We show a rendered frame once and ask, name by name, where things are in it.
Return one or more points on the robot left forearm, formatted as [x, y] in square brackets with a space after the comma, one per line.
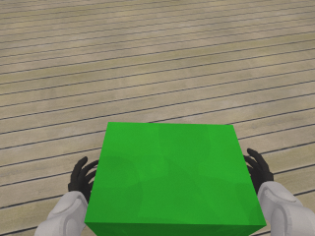
[67, 218]

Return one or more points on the robot right forearm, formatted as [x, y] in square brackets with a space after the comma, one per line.
[285, 212]

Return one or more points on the carton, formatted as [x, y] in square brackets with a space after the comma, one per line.
[172, 179]

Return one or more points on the robot right hand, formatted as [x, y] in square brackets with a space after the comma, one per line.
[260, 172]

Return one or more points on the robot left hand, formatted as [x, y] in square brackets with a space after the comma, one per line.
[79, 181]

